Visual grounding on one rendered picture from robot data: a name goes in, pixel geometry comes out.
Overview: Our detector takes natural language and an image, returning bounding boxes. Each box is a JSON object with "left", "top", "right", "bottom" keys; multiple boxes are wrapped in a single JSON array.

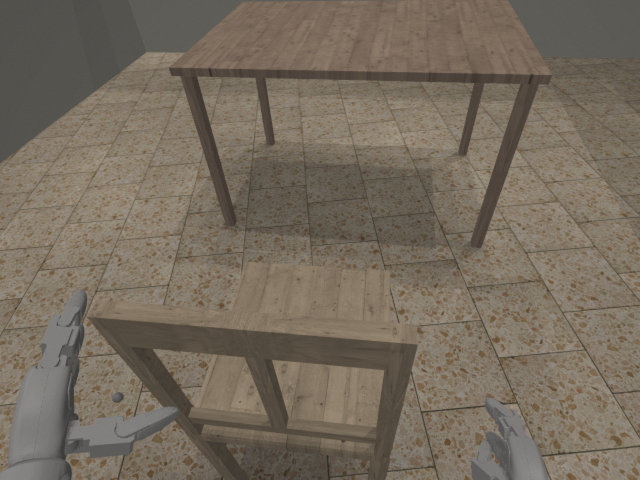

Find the table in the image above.
[{"left": 169, "top": 0, "right": 552, "bottom": 248}]

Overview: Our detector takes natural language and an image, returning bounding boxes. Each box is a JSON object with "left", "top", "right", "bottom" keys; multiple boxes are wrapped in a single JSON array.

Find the robot left forearm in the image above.
[{"left": 0, "top": 458, "right": 72, "bottom": 480}]

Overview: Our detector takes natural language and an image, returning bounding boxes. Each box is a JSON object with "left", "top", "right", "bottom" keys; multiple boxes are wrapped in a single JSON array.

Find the chair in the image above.
[{"left": 86, "top": 262, "right": 418, "bottom": 480}]

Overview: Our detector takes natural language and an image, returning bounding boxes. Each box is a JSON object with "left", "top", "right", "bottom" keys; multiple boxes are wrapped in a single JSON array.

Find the robot left hand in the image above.
[{"left": 7, "top": 289, "right": 179, "bottom": 469}]

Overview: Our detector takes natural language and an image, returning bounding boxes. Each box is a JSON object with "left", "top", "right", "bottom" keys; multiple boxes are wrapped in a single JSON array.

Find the robot right hand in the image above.
[{"left": 471, "top": 397, "right": 548, "bottom": 480}]

